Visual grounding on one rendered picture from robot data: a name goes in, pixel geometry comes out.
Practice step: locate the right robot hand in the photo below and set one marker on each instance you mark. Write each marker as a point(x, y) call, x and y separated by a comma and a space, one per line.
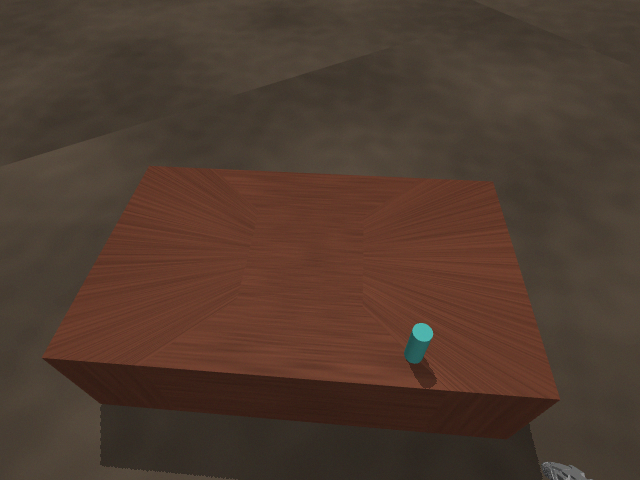
point(557, 471)

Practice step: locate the can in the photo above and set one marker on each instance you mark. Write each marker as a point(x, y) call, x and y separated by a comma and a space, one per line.
point(418, 343)

